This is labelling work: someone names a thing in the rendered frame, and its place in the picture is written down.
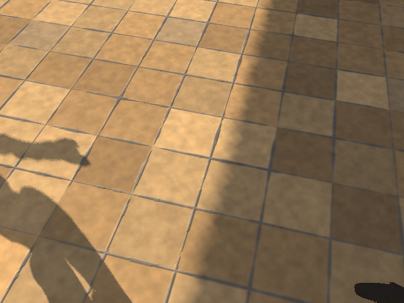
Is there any right robot hand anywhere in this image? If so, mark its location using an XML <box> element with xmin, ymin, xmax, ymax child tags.
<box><xmin>354</xmin><ymin>282</ymin><xmax>404</xmax><ymax>303</ymax></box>

